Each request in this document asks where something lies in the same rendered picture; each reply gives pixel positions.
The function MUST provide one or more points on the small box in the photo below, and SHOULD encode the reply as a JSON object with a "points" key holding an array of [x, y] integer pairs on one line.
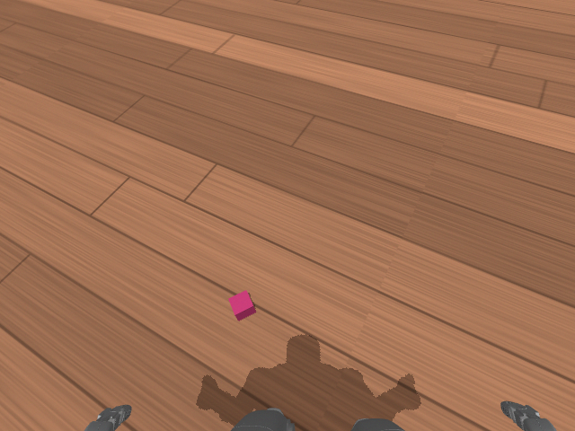
{"points": [[242, 305]]}

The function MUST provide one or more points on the left robot hand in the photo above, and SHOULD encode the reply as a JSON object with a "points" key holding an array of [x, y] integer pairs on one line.
{"points": [[110, 419]]}

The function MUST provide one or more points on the right robot hand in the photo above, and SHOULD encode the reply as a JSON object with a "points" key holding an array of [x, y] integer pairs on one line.
{"points": [[525, 417]]}

